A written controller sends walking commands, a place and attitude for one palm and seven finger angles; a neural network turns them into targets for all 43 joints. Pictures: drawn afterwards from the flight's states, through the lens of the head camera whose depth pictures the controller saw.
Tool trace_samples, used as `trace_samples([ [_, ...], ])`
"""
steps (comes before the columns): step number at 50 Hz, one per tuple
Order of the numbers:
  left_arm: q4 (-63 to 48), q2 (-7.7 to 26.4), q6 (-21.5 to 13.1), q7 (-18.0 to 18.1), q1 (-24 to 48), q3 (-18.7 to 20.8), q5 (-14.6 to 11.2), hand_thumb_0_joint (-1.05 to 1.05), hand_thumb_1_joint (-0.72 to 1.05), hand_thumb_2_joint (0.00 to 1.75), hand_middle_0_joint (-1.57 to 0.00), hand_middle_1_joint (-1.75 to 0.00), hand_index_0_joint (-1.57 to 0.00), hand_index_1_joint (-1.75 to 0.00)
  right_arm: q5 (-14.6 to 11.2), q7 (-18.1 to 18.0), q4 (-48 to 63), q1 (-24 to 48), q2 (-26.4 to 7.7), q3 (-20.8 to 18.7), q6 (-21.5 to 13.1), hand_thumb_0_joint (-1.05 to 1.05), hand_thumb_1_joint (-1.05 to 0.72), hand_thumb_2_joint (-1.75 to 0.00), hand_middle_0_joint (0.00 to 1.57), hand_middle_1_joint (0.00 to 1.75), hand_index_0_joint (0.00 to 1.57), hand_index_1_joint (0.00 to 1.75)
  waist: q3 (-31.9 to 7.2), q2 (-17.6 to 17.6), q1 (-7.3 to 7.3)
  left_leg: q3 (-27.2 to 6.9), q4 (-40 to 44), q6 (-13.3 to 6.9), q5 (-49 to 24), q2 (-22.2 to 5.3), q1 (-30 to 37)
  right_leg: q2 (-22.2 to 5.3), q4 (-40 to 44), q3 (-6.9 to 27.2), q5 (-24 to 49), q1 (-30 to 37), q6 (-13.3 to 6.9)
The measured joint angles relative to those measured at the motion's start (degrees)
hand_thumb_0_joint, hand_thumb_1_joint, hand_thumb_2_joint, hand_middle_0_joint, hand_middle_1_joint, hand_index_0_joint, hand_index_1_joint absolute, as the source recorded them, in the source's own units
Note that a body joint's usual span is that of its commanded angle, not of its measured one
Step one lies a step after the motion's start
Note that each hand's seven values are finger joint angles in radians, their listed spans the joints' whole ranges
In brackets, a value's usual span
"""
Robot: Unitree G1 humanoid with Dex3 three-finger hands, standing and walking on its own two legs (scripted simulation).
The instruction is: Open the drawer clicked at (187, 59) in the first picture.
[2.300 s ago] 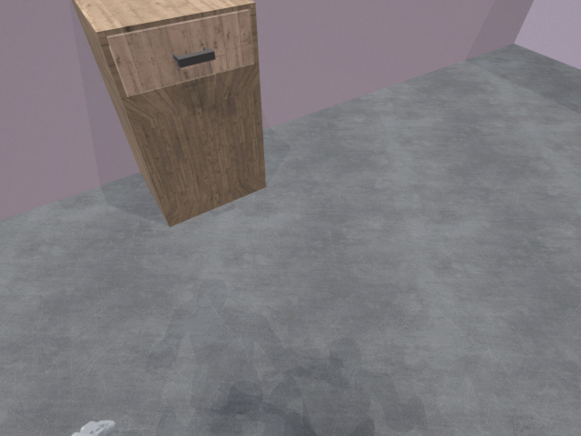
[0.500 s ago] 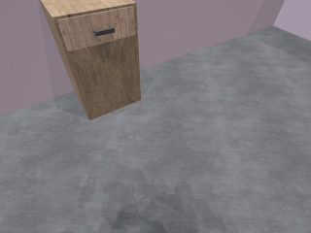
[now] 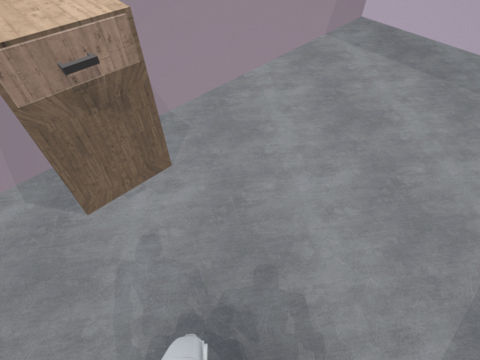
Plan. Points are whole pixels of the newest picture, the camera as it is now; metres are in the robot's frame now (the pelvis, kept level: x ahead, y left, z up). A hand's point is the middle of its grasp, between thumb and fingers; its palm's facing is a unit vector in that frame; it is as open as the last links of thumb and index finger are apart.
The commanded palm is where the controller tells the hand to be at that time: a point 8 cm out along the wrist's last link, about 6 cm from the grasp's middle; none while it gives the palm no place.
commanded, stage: walk to a spot facing it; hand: left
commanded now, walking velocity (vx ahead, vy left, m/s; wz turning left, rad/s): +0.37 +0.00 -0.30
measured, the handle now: (77, 61) +0.99 +0.66 -0.03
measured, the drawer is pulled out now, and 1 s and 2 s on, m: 0.00 0.00 0.00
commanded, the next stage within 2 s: turn to face it in 1.10 s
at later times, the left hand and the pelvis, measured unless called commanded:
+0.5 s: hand (151, 266) +0.33 +0.24 -0.17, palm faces -0.16 -0.97 -0.18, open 7.4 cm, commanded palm none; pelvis +0.21 +0.06 +0.00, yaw -13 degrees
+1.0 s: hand (212, 196) +0.55 +0.13 -0.17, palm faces -0.34 -0.92 -0.22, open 7.1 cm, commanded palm none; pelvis +0.43 -0.04 +0.00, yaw -22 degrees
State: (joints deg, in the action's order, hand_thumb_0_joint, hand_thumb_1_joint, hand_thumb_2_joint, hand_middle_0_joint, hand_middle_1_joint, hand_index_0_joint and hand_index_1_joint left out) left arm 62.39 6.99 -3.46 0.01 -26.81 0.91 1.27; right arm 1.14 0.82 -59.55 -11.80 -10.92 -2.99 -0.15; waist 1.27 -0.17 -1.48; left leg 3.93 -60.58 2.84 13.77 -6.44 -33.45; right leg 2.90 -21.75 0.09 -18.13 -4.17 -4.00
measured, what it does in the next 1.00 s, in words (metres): walks ahead, turning right: left foot, then right foot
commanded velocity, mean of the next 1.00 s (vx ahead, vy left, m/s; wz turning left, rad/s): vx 0.36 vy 0.00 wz -0.29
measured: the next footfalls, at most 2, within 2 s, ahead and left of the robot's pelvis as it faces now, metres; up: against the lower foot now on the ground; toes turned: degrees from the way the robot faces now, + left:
left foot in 0.22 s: +0.26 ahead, +0.14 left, +0.00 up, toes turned +2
right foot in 0.76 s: +0.41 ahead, -0.14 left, +0.00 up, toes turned -27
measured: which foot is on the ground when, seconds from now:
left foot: up 0.00-0.20, down 0.22-0.76, up 0.78-1.00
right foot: down 0.00-0.22, up 0.24-0.74, down 0.76-1.00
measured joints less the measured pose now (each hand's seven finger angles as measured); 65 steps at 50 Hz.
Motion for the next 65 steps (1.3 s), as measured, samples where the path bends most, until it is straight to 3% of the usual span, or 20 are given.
trace_samples([
  [5, 1.26, -0.46, -0.31, 0.58, -1.14, 0.23, 0.13, 0.00, 0.91, 0.90, -0.20, -0.30, -0.20, -0.30, -0.25, 0.52, 2.39, 4.28, 1.26, -0.03, -0.55, 0.00, -0.91, -0.90, 0.20, 0.30, 0.20, 0.30, 0.77, 0.22, -1.01, 0.13, 9.91, -0.40, -3.49, -0.12, -1.76, 0.00, 3.57, 2.49, -1.31, 4.80, 1.01],
  [9, 1.58, 0.56, -0.18, 0.90, -1.18, 0.90, 0.12, 0.00, 0.91, 0.90, -0.20, -0.30, -0.20, -0.30, -0.39, 0.61, 3.62, 6.97, 2.19, 0.45, -1.48, 0.00, -0.91, -0.90, 0.20, 0.30, 0.20, 0.30, 1.47, 1.14, -2.04, 1.56, 20.79, -2.04, -3.23, 1.84, 2.81, -0.76, 2.05, 3.99, -5.58, 7.83, 2.33],
  [11, 1.75, 1.02, 0.00, 0.89, -1.71, 1.42, -0.19, 0.00, 0.91, 0.90, -0.20, -0.30, -0.20, -0.30, -0.08, 0.20, 4.48, 7.41, 2.41, 0.90, -2.89, 0.00, -0.91, -0.90, 0.20, 0.30, 0.20, 0.30, 1.33, 1.31, -1.80, 2.22, 26.28, -3.84, -5.31, 2.68, 7.40, -0.74, -6.30, 4.70, -9.95, 6.02, 2.56],
  [13, 2.06, 2.05, 0.91, 0.63, -0.04, 2.04, -0.60, 0.01, 0.91, 0.90, -0.20, -0.30, -0.20, -0.30, 0.28, -0.38, 4.75, 7.57, 3.14, 1.13, -4.07, 0.00, -0.91, -0.90, 0.20, 0.30, 0.20, 0.30, 1.93, 2.63, -1.45, 4.07, 22.10, -5.46, -2.42, 2.68, 7.82, -1.19, -26.51, 4.18, -11.97, -1.64, 1.76],
  [15, 1.81, 3.18, 1.64, 0.36, 2.25, 2.50, -0.44, 0.01, 0.91, 0.90, -0.20, -0.30, -0.20, -0.30, 0.17, -0.75, 4.45, 6.28, 3.68, 1.34, -4.31, 0.00, -0.91, -0.90, 0.21, 0.30, 0.20, 0.30, 1.68, 3.30, -1.11, 5.97, 22.17, -5.77, 0.89, 2.50, 10.54, -1.88, -42.85, 2.32, -9.13, -9.86, 1.29],
  [18, -0.40, 4.67, 2.40, -0.42, 6.54, 3.27, 0.23, 0.01, 0.91, 0.90, -0.20, -0.30, -0.20, -0.30, 0.25, -1.45, 2.88, 2.58, 4.03, 1.16, -4.53, 0.00, -0.91, -0.90, 0.21, 0.30, 0.20, 0.30, 0.94, 3.23, -0.45, 7.66, 27.28, -5.41, 0.86, 2.62, 15.68, -4.35, -50.50, -1.47, -3.55, -19.59, 1.63],
  [22, -4.53, 5.34, 3.10, -1.06, 11.48, 4.16, 0.65, 0.01, 0.92, 0.90, -0.20, -0.30, -0.19, -0.30, -0.03, -2.47, 0.93, -2.19, 1.84, -0.50, -4.84, -0.02, -0.95, -0.90, 0.21, 0.30, 0.21, 0.30, -0.29, 2.83, 0.41, 9.97, 33.97, -5.81, 0.47, 3.30, 21.35, -7.54, -44.75, -3.22, 2.39, -27.70, 2.93],
  [27, -7.14, 5.33, 3.89, -1.83, 16.92, 4.24, 0.86, 0.00, 0.92, 0.90, -0.19, -0.30, -0.19, -0.30, 0.15, -2.18, -1.67, -7.41, -0.08, -0.62, -4.29, -0.01, -0.94, -0.90, 0.20, 0.30, 0.20, 0.30, -0.04, 2.18, 1.98, 12.19, 39.10, -5.27, 1.63, 3.94, 27.50, -9.73, -32.28, -3.79, 8.52, -30.15, 4.32],
  [32, -7.58, 4.93, 4.43, -2.16, 21.10, 3.65, 0.78, 0.00, 0.92, 0.90, -0.19, -0.30, -0.19, -0.30, 0.54, -1.98, -3.16, -11.65, 0.16, -0.12, -3.87, -0.01, -0.92, -0.90, 0.20, 0.30, 0.20, 0.30, 1.61, 1.38, 4.54, 14.42, 40.32, -3.45, 5.10, 3.20, 32.63, -9.15, -21.61, -5.37, 8.31, -27.60, 3.90],
  [36, -7.96, 4.23, 3.81, -2.33, 23.32, 2.90, 0.71, 0.00, 0.92, 0.90, -0.19, -0.30, -0.19, -0.30, 0.74, -1.77, -4.42, -14.74, 1.04, 0.48, -3.21, 0.00, -0.92, -0.90, 0.20, 0.30, 0.20, 0.30, 2.78, 0.15, 6.13, 15.99, 37.17, -0.96, 10.17, 0.85, 35.28, -6.58, -14.60, -7.84, 4.87, -22.77, 1.87],
  [38, -8.34, 4.24, 2.17, -2.30, 23.68, 2.49, 0.81, 0.00, 0.91, 0.90, -0.20, -0.30, -0.20, -0.30, 0.26, -1.42, -5.29, -16.32, 2.07, 0.83, -2.62, 0.00, -0.91, -0.90, 0.20, 0.30, 0.20, 0.30, 3.04, 0.23, 5.95, 15.64, 27.17, -0.39, 13.84, -1.67, 32.91, -5.33, -11.10, -8.96, 7.43, -19.20, 0.13],
  [41, -8.01, 3.59, 0.20, -1.49, 22.62, 2.06, -0.24, 0.00, 0.91, 0.90, -0.20, -0.30, -0.20, -0.30, -0.52, -1.08, -6.13, -14.23, 2.99, 1.05, -1.09, 0.00, -0.91, -0.90, 0.20, 0.30, 0.20, 0.30, 4.15, 0.14, 5.23, 6.22, -0.79, -1.13, 14.72, -1.92, 21.20, -4.13, -14.90, -8.79, 4.31, -17.90, -0.24],
  [43, -6.94, 2.89, 0.10, -0.84, 20.41, 1.71, -0.50, 0.00, 0.91, 0.90, -0.20, -0.30, -0.20, -0.30, -0.33, -1.06, -5.49, -11.82, 3.01, 0.79, -0.68, 0.01, -0.91, -0.90, 0.20, 0.30, 0.20, 0.30, 3.74, -0.25, 4.83, 2.79, -8.85, -1.41, 10.70, -1.77, 14.46, -3.10, -12.33, -8.39, 3.43, -14.80, 0.15],
  [47, -4.65, 3.28, -0.23, 0.72, 15.73, 2.98, -0.62, -0.02, 0.95, 0.90, -0.20, -0.30, -0.20, -0.30, 0.16, -0.94, -2.05, -6.70, 3.10, 0.26, -0.81, 0.01, -0.91, -0.90, 0.20, 0.30, 0.20, 0.30, 1.65, -0.55, 4.19, 0.91, -3.26, -0.69, 5.71, -3.01, 5.74, -1.82, -5.96, -7.33, 4.07, -9.64, 0.63],
  [51, -2.33, 4.61, 0.27, 0.28, 12.32, 2.73, -0.15, -0.02, 0.95, 0.90, -0.20, -0.30, -0.20, -0.30, 0.40, -0.86, 0.19, -2.75, 1.66, -0.50, -0.91, 0.02, -0.95, -0.90, 0.20, 0.30, 0.20, 0.30, 0.20, -0.71, 3.09, 1.28, 9.72, -0.26, 1.61, -3.30, 3.64, -1.55, -3.11, -6.63, 2.55, -5.58, 1.54],
  [57, -0.11, 5.20, 0.77, -0.19, 7.51, 2.64, -0.16, 0.00, 0.93, 0.90, -0.20, -0.30, -0.20, -0.30, 0.20, -0.01, 1.84, 0.54, -0.62, -0.46, -2.57, 0.01, -0.94, -0.90, 0.20, 0.30, 0.20, 0.30, 0.02, 0.56, 0.46, 3.54, 26.07, -1.31, -1.53, -0.78, 10.29, -2.43, -6.21, -5.09, -4.30, -0.92, 4.26],
  [59, 0.74, 5.48, 1.68, -0.27, 6.84, 2.85, -0.51, 0.00, 0.92, 0.90, -0.20, -0.30, -0.20, -0.30, 0.66, -0.39, 2.23, 1.76, -0.12, -0.13, -3.73, 0.01, -0.94, -0.90, 0.20, 0.30, 0.20, 0.30, 0.76, 2.63, 0.14, 5.59, 24.04, -3.64, 0.15, 0.16, 11.51, -3.97, -17.61, -3.13, -8.48, -4.51, 3.44],
  [62, 1.69, 5.17, 2.79, -0.53, 7.42, 2.79, -0.37, 0.00, 0.92, 0.90, -0.20, -0.30, -0.20, -0.30, 0.67, -1.31, 2.90, 1.67, 0.80, 0.78, -4.63, 0.00, -0.93, -0.90, 0.20, 0.30, 0.20, 0.30, 1.25, 2.83, 0.61, 7.63, 25.28, -4.77, 2.22, -0.08, 15.21, -4.06, -38.95, -2.54, -8.84, -13.53, 2.80],
  [65, 1.06, 5.03, 2.93, -0.63, 9.95, 2.71, -0.19, 0.01, 0.92, 0.90, -0.20, -0.30, -0.20, -0.30, 0.33, -2.04, 1.71, -0.41, 2.39, 1.62, -4.91, 0.00, -0.92, -0.90, 0.20, 0.30, 0.20, 0.30, 1.47, 2.96, 1.23, 8.16, 30.94, -4.76, 1.11, 0.88, 19.59, -5.90, -43.14, -3.79, -4.58, -19.29, 3.96],
])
